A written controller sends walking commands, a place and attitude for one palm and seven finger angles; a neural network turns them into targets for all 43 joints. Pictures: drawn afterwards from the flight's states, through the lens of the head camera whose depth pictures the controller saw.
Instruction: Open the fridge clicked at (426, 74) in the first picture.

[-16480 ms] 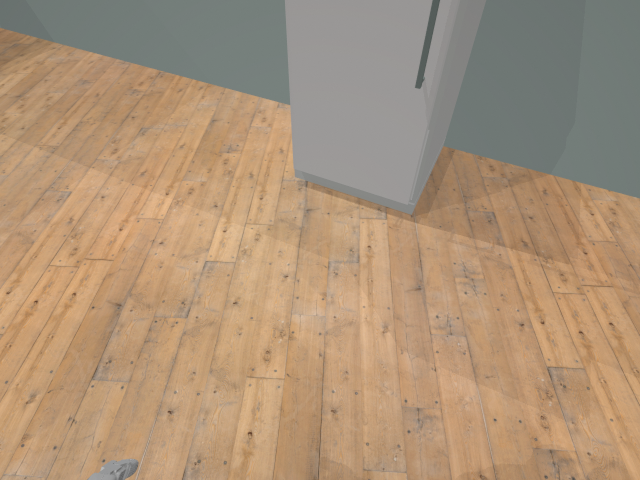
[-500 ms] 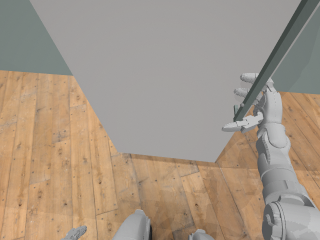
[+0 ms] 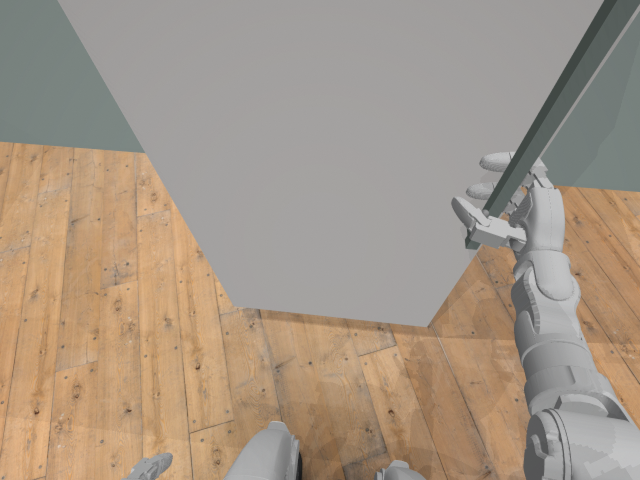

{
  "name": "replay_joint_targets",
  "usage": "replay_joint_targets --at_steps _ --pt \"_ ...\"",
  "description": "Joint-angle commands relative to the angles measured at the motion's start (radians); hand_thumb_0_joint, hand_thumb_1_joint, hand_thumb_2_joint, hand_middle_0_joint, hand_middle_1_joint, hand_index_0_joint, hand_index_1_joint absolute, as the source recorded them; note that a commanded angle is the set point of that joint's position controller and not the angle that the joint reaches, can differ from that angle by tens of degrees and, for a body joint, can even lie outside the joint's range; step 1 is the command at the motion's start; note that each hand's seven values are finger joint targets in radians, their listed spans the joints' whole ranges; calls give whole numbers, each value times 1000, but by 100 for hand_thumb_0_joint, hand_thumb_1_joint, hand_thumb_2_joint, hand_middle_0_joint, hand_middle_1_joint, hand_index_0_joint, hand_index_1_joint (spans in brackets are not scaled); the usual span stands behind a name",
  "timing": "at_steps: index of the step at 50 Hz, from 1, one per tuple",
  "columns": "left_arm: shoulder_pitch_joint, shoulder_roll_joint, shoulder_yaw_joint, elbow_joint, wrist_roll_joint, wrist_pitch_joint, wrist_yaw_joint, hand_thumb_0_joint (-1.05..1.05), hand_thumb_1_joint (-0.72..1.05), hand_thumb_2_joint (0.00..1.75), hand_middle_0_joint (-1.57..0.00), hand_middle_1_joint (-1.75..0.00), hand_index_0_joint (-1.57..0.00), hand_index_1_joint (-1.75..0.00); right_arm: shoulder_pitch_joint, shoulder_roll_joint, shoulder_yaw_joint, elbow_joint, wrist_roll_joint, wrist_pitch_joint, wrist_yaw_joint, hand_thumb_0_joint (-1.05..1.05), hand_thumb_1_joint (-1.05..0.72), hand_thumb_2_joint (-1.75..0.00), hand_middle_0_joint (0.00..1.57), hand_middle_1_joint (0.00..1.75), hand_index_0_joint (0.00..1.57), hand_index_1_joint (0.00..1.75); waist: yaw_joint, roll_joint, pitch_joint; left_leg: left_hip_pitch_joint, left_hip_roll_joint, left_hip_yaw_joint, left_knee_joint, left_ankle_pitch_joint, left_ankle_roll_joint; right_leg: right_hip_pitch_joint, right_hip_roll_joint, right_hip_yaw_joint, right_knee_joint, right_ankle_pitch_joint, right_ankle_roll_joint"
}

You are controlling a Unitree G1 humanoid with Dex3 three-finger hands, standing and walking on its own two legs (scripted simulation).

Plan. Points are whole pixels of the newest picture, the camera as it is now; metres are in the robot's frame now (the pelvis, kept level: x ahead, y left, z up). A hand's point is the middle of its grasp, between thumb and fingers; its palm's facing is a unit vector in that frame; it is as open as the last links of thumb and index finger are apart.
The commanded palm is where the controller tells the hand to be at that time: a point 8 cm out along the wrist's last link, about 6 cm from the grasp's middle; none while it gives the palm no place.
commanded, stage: grip the handle and tug to test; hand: right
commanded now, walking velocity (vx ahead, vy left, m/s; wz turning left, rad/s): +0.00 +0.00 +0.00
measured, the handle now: (529, 131) +0.50 -0.16 +0.15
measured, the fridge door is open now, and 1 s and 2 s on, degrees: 0 1 27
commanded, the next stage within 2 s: pull the door a little, standing still in 0.90 s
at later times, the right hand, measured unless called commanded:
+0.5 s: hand (485, 213) +0.45 -0.14 +0.06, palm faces -0.02 +1.00 -0.02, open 5.3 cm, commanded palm +0.41 -0.18 +0.07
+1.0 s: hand (485, 227) +0.42 -0.14 +0.06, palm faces -0.03 +1.00 -0.01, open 5.9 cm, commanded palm +0.39 -0.19 +0.07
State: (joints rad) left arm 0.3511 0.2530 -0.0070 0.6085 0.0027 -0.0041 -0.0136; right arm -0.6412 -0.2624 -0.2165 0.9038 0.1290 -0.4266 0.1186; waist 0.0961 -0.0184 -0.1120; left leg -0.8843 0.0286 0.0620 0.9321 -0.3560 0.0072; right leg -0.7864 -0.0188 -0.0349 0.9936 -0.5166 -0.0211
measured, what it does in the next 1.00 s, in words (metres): stands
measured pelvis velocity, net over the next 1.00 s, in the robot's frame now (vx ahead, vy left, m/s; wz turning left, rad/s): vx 0.05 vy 0.00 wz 0.03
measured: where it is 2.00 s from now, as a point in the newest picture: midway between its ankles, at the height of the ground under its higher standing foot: outside the picture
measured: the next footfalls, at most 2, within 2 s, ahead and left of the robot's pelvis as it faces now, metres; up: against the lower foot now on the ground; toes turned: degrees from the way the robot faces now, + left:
none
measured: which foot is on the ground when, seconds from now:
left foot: down 0.00-1.00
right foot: down 0.00-1.00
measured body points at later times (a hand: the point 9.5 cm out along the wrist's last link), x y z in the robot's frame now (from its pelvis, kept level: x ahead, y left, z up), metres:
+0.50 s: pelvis +0.01 +0.00 +0.00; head +0.10 +0.00 +0.44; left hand +0.07 +0.26 -0.12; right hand +0.44 -0.19 +0.06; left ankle +0.05 +0.12 -0.68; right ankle -0.03 -0.10 -0.68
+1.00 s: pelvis +0.05 +0.00 +0.02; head +0.13 +0.00 +0.46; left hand +0.12 +0.25 -0.10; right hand +0.42 -0.19 +0.07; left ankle +0.05 +0.12 -0.68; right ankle -0.02 -0.10 -0.67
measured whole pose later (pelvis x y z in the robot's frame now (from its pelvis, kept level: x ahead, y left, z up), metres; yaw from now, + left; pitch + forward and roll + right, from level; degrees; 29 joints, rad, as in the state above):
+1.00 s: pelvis +0.05 +0.00 +0.02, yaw +2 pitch +18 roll +1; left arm 0.36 0.23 0.01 0.54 0.00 -0.01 -0.04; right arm -0.25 -0.20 -0.15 0.45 0.17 -0.33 0.08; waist 0.08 -0.03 -0.14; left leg -0.77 0.01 0.04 0.84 -0.38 0.00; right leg -0.66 -0.02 -0.05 0.89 -0.52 -0.02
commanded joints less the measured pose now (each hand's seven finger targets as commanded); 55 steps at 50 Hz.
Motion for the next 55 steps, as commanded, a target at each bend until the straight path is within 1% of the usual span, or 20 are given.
replay_joint_targets --at_steps 1,2,4,11,12,14,16,18,23,24,31,35,40,43,45,49,50,51,52,55 --pt "103 152 56 -84 -4 -25 18 0 90 90 -20 -30 -20 -30 -418 -132 4 -227 -4 -77 16 0 -76 -84 44 138 44 138 21 -11 -401 351 -41 -28 -68 299 20 110 26 48 -145 362 13" --pt "99 150 55 -82 -6 -24 18 0 90 90 -20 -30 -20 -30 -415 -126 14 -235 -8 -80 17 0 -81 -86 44 139 44 139 16 -45 -418 341 -39 -28 -65 306 20 129 25 50 -145 383 18" --pt "105 150 59 -80 -4 -24 15 0 90 90 -20 -30 -20 -30 -393 -118 9 -236 -1 -77 15 0 -90 -90 45 140 45 140 14 -19 -435 340 -42 -24 -65 314 18 149 22 53 -140 407 19" --pt "104 148 59 -84 -4 -27 12 0 90 90 -20 -30 -20 -30 -398 -90 42 -278 -1 -80 15 0 -90 -90 45 140 45 140 22 -24 -429 339 -42 -20 -59 341 19 157 20 56 -137 448 19" --pt "105 147 61 -79 -3 -26 11 0 90 90 -20 -30 -20 -30 -381 -101 27 -273 -3 -81 12 0 -90 -90 45 140 45 140 10 -42 -442 340 -42 -22 -57 347 19 170 18 56 -138 463 23" --pt "104 144 62 -83 -2 -27 6 0 90 90 -20 -30 -20 -30 -360 -67 53 -299 -1 -80 11 0 -90 -90 45 140 45 140 13 -45 -453 333 -43 -16 -59 362 17 198 15 57 -136 503 26" --pt "110 150 62 -83 -2 -26 8 0 90 90 -20 -30 -20 -30 -341 -100 31 -294 -1 -79 9 0 -90 -90 45 140 45 140 12 -7 -442 359 -44 -20 -59 372 18 168 16 55 -136 491 20" --pt "102 144 62 -81 -4 -25 6 0 90 90 -20 -30 -20 -30 -348 -77 47 -294 -5 -77 10 0 -90 -90 45 140 45 140 10 -38 -431 343 -42 -18 -57 368 18 175 16 55 -138 495 25" --pt "105 147 63 -75 -4 -22 11 0 90 90 -20 -30 -20 -30 -352 -104 27 -281 -6 -73 9 0 -90 -90 45 140 45 140 15 -2 -421 360 -41 -23 -62 378 16 154 17 51 -136 476 19" --pt "104 145 63 -77 -4 -22 11 0 90 90 -20 -30 -20 -30 -352 -94 36 -289 -7 -73 11 0 -90 -90 45 140 45 140 13 -26 -429 361 -41 -25 -61 379 16 159 19 48 -137 478 20" --pt "91 137 67 -121 -6 -28 -3 0 90 90 -20 -30 -20 -30 -163 -55 58 -431 12 -71 18 0 -90 -90 45 140 45 140 -27 -31 -490 427 -42 -19 -60 449 21 208 13 47 -148 599 21" --pt "78 130 67 -137 -11 -27 -10 0 90 90 -20 -30 -20 -30 -27 -39 66 -483 17 -58 16 0 -90 -90 45 140 45 140 -44 -18 -445 458 -41 -22 -74 479 20 190 9 33 -165 612 20" --pt "72 121 71 -154 -10 -31 -16 0 90 90 -20 -30 -20 -30 96 -6 97 -602 24 -46 15 0 -90 -90 45 140 45 140 -58 -42 -462 487 -37 -20 -78 533 21 234 3 29 -172 700 22" --pt "73 122 72 -164 -9 -32 -18 0 90 90 -20 -30 -20 -30 183 -12 99 -656 28 -35 11 0 -90 -90 45 140 45 140 -59 -3 -448 515 -34 -23 -80 586 22 227 -3 30 -176 746 17" --pt "65 115 71 -170 -9 -35 -18 0 90 90 -20 -30 -20 -30 245 -23 90 -707 28 -31 9 0 -90 -90 45 140 45 140 -75 -30 -450 549 -28 -30 -78 619 28 220 0 26 -181 767 17" --pt "56 112 68 -175 -6 -38 -16 0 90 90 -20 -30 -20 -30 295 -12 94 -745 29 -21 2 0 -90 -90 45 140 45 140 -67 -11 -415 543 -29 -26 -85 627 24 224 1 24 -182 755 16" --pt "49 111 68 -173 -8 -38 -15 0 90 90 -20 -30 -20 -30 277 0 106 -751 28 -20 1 0 -90 -90 45 140 45 140 -56 -6 -396 522 -31 -20 -88 608 21 233 1 26 -181 737 18" --pt "53 122 69 -157 -7 -35 -6 0 90 90 -20 -30 -20 -30 175 -43 82 -735 20 -24 -5 0 -90 -90 45 140 45 140 -30 -12 -370 484 -33 -19 -86 580 20 234 1 31 -168 711 20" --pt "54 119 68 -139 -3 -32 -1 0 90 90 -20 -30 -20 -30 109 -53 65 -715 13 -27 -12 0 -90 -90 45 140 45 140 -30 -24 -378 469 -34 -21 -78 570 19 234 3 36 -163 702 26" --pt "40 108 71 -158 -4 -36 -3 0 90 90 -20 -30 -20 -30 262 9 95 -714 26 -19 3 0 -90 -90 45 140 45 140 -59 -21 -392 491 -27 -15 -71 594 22 244 4 31 -163 759 28"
